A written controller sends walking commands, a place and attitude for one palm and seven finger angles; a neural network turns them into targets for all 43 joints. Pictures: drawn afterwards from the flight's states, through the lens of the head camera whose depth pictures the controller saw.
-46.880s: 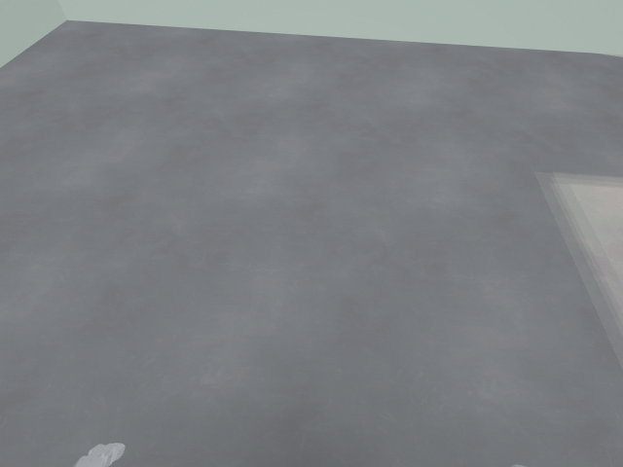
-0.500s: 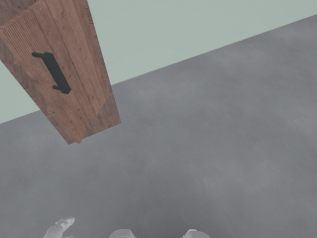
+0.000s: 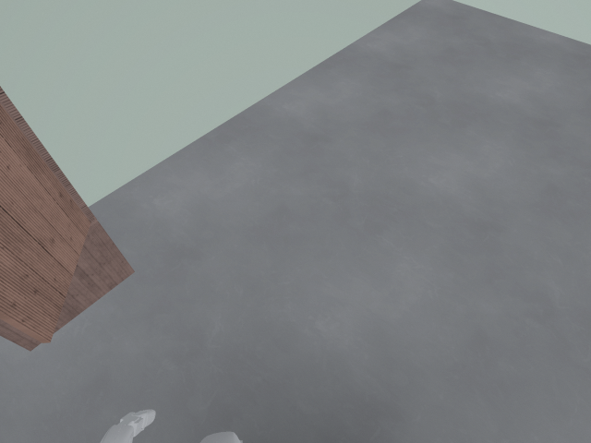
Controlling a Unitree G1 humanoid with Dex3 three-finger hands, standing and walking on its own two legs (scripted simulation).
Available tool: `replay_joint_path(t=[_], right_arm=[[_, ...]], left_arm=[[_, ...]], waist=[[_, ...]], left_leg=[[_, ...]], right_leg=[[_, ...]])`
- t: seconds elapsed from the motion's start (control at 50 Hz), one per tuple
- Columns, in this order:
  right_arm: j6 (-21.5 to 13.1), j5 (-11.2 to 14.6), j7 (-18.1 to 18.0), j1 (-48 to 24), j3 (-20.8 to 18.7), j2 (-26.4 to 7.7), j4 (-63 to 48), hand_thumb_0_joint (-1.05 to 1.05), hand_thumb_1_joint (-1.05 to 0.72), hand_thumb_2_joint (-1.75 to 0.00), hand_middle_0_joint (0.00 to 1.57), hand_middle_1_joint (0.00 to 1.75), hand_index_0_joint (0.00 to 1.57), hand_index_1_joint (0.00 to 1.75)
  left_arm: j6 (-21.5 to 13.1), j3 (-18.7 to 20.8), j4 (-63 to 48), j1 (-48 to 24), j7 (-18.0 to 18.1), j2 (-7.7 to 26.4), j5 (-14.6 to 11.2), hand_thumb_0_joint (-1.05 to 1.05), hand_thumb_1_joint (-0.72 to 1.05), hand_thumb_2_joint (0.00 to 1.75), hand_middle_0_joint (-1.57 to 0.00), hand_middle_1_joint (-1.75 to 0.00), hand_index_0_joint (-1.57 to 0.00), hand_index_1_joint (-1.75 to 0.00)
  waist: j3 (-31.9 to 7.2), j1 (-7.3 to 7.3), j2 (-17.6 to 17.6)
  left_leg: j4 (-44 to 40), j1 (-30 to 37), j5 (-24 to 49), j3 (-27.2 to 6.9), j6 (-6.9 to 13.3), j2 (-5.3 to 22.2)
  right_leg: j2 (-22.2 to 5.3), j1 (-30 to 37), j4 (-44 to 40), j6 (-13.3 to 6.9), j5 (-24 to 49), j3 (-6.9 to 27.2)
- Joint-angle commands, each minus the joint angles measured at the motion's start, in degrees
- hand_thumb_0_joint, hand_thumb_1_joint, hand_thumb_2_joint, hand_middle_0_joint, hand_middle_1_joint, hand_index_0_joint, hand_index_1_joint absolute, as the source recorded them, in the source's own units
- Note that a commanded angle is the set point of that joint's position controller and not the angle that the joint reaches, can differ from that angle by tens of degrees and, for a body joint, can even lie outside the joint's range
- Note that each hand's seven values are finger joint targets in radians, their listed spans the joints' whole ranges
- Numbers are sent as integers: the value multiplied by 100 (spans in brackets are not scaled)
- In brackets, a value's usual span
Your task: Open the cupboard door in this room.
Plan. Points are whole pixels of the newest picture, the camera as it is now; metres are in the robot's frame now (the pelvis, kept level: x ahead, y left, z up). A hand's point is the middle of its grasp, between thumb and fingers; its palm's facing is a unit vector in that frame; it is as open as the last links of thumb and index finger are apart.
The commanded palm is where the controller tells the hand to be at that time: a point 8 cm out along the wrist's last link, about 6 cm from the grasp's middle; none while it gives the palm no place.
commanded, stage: walk to a spot facing it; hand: left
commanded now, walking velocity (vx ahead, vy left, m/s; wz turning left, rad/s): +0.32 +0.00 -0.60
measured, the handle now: out of the picture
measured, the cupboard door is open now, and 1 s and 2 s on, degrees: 46 46 46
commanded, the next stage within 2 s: turn to face it in 1.62 s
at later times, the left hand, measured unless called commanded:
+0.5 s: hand (209, 338) +0.29 +0.16 -0.14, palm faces -0.31 -0.94 -0.17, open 7.4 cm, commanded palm none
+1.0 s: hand (266, 275) +0.43 +0.08 -0.17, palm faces -0.38 -0.91 -0.19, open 7.3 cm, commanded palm none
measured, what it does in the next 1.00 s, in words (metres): walks ahead, turning right: left foot, then right foot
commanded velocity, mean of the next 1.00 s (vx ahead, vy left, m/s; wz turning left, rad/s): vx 0.36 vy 0.00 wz -0.31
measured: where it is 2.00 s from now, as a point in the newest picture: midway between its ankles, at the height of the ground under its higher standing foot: (387, 292)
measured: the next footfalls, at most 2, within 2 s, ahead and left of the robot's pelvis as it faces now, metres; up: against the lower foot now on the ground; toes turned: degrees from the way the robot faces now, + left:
left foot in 0.26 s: +0.17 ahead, +0.13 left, +0.00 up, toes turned -6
right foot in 0.62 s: +0.25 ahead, -0.18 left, +0.00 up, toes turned -27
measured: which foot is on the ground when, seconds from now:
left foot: up 0.00-0.24, down 0.26-0.62, up 0.64-0.94, down 0.96-1.00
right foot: down 0.00-0.24, up 0.26-0.60, down 0.62-0.96, up 0.98-1.00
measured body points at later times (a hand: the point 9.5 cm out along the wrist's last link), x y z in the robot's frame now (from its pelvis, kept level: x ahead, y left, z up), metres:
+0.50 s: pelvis +0.14 +0.00 +0.02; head +0.19 +0.01 +0.47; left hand +0.31 +0.21 -0.13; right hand +0.06 -0.23 -0.12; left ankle +0.13 +0.13 -0.72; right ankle +0.16 -0.16 -0.67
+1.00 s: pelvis +0.34 -0.10 +0.00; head +0.37 -0.09 +0.45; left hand +0.45 +0.13 -0.16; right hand +0.31 -0.34 -0.13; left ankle +0.45 -0.01 -0.73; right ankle +0.22 -0.16 -0.70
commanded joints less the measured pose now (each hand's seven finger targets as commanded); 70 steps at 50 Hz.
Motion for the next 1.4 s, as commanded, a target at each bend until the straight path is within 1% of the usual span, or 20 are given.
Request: replay_joint_path(t=[0.0, 0.18, 0.22, 0.26, 0.38, 0.5, 0.56, 0.58, 0.6, 0.64, 0.72, 0.88, 0.94, 0.96, 1.08, 1.18, 1.2, 1.24, 1.26, 1.38], right_arm=[[-301, -23, 95, -892, -265, -677, -789, 0, -90, -90, 20, 30, 20, 30], [-506, 0, 69, -197, -229, -427, -501, 0, -90, -90, 20, 30, 20, 30], [-589, -144, -77, 1074, -431, -1329, -171, 0, -90, -90, 20, 30, 20, 30], [-598, -163, -94, 1215, -408, -1490, -209, 0, -90, -90, 20, 30, 20, 30], [-735, -87, -96, 606, -147, -625, -76, 0, -90, -90, 20, 30, 20, 30], [-641, -135, -33, 934, -139, -628, 207, 0, -90, -90, 20, 30, 20, 30], [-587, -100, -39, 752, -110, -671, 273, 0, -90, -90, 20, 30, 20, 30], [-608, -8, 8, 592, -79, -536, 210, 0, -90, -90, 20, 30, 20, 30], [-640, 102, 52, 353, 11, -74, -90, 0, -90, -90, 20, 30, 20, 30], [-612, 50, 26, -206, -117, -284, -169, 0, -90, -90, 20, 30, 20, 30], [-412, -69, 79, 365, -113, 18, 323, 0, -90, -90, 20, 30, 20, 30], [-589, -74, 163, 102, -147, -12, 255, 0, -90, -90, 20, 30, 20, 30], [-641, -213, 11, 1845, -398, -1159, 651, 0, -90, -90, 20, 30, 20, 30], [-583, -183, 0, 1783, -392, -1140, 610, 0, -90, -90, 20, 30, 20, 30], [-735, -115, -35, 607, -209, -494, 451, 0, -90, -90, 20, 30, 20, 30], [-563, -81, 40, 284, -229, -559, 494, 0, -90, -90, 20, 30, 20, 30], [-537, -67, 66, 117, -213, -430, 475, 0, -90, -90, 20, 30, 20, 30], [-523, 25, 140, -275, -78, 65, 108, 0, -90, -90, 20, 30, 20, 30], [-542, 5, 125, -584, -124, -152, 34, 0, -90, -90, 20, 30, 20, 30], [-460, -44, 197, -413, -108, 272, 329, 0, -90, -90, 20, 30, 20, 30]], left_arm=[[-196, 306, -212, 449, 209, 1173, 20, 0, 90, 90, -20, -30, -20, -30], [-284, 302, -76, 337, 109, 971, -1, 0, 90, 90, -20, -30, -20, -30], [-270, 146, -307, 163, 22, 284, -52, 0, 90, 90, -20, -30, -20, -30], [-366, 199, -566, -356, -60, 395, 22, 0, 90, 90, -20, -30, -20, -30], [-204, 73, -199, -215, -207, 24, 58, 0, 90, 90, -20, -30, -20, -30], [-193, 11, -272, -851, -180, 49, 57, 0, 90, 90, -20, -30, -20, -30], [-257, 114, 97, 114, -126, 312, 54, 0, 90, 90, -20, -30, -20, -30], [-334, 231, 427, 1145, -59, 707, 80, 0, 90, 90, -20, -30, -20, -30], [-373, 433, 675, 2159, 73, 1448, 68, 0, 90, 90, -20, -30, -20, -30], [-322, 336, 533, 1401, 181, 1327, -77, 0, 90, 90, -20, -30, -20, -30], [-449, 159, 265, 282, 238, 557, 12, 0, 90, 90, -20, -30, -20, -30], [-511, 195, 642, 602, 148, 570, -51, 0, 90, 90, -20, -30, -20, -30], [-502, 37, 339, 511, 94, -40, -63, 0, 90, 90, -20, -30, -20, -30], [-537, 60, 187, 163, 92, 103, 5, 0, 90, 90, -20, -30, -20, -30], [-392, 13, 362, 54, -53, -130, 19, 0, 90, 90, -20, -30, -20, -30], [-373, 83, 636, 637, -53, 2, 41, 0, 90, 90, -20, -30, -20, -30], [-395, 149, 768, 1115, -13, 239, 47, 0, 90, 90, -20, -30, -20, -30], [-446, 368, 1043, 2226, 110, 1214, 31, 0, 90, 90, -20, -30, -20, -30], [-438, 323, 1007, 2145, 185, 1153, -2, 0, 90, 90, -20, -30, -20, -30], [-635, 118, 908, 1213, 257, 275, 24, 0, 90, 90, -20, -30, -20, -30]], waist=[[-316, 324, -1044], [-412, -128, -722], [-794, -723, 1658], [-466, -645, 684], [-519, -70, 923], [-213, -198, 921], [-625, 392, 425], [-1147, 864, -267], [-1661, 1222, -1954], [-767, 826, -1258], [-474, -7, -751], [-322, -86, -343], [-998, -785, 1836], [-741, -765, 1144], [-519, -83, 726], [-413, 251, 359], [-439, 513, 2], [-601, 1050, -2246], [-349, 1002, -1864], [-349, 199, -643]], left_leg=[[1154, -1729, 419, -494, 21, -111], [-2153, 1400, 1387, 11, 79, -709], [-3480, 3138, -673, -2588, 780, 1289], [-4283, 2144, -1471, -3852, 1578, 2308], [-3793, 1876, 2331, -328, 903, 910], [-3686, 1499, 2601, 163, 877, 1019], [-2239, 966, 3503, 469, 648, 809], [-757, -112, 3320, 857, 413, 440], [1283, -1823, -79, 1021, 149, -470], [2356, -2432, -99, -308, 214, 28], [772, -825, 813, -182, 102, 170], [-2062, 752, 2043, 334, 137, -388], [-3680, 2981, 292, -3076, 1349, 1889], [-3940, 2510, -362, -3513, 1653, 2103], [-3841, 1355, 2047, -570, 1046, 996], [-3296, 316, 439, -94, 794, 614], [-2610, -148, 53, 169, 595, 295], [406, -1941, -779, 636, 306, -640], [1351, -2260, -470, -13, 359, -338], [-149, -1106, 1086, -53, 161, 24]], right_leg=[[-1641, 961, -2274, -1062, -1659, 2657], [-787, -572, -1527, -657, -1264, 2019], [415, -2481, 1166, -43, -1746, 741], [-216, -2829, 3144, 7, -1569, 620], [-580, -2108, 2211, 229, 141, 62], [-304, -927, 513, 100, 150, -463], [16, 1112, -307, -134, 227, -594], [-526, 2833, -595, -459, -184, 166], [-2321, 3953, -1453, -1159, -259, 2869], [-2463, 2472, -2178, -1437, -998, 3156], [-1622, 462, -2338, -1001, 1, 1279], [-1112, 295, -1799, -662, -277, 833], [217, -1915, 2190, -27, -1591, -289], [-69, -2271, 3154, -96, -1659, 254], [-712, -1289, 1433, 156, -326, 48], [-236, 748, -182, 162, 327, -602], [-351, 1390, -607, 50, -117, -252], [-2390, 2488, -2567, -956, -2371, 3079], [-2566, 2207, -2801, -1251, -2534, 3559], [-1793, 1159, -2418, -850, 812, 828]])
